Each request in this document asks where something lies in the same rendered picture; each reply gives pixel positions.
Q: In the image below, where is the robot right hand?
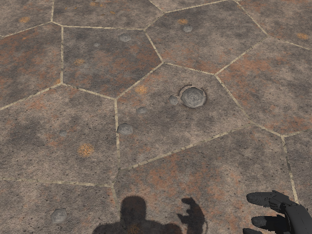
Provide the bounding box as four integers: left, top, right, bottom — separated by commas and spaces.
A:
243, 190, 312, 234

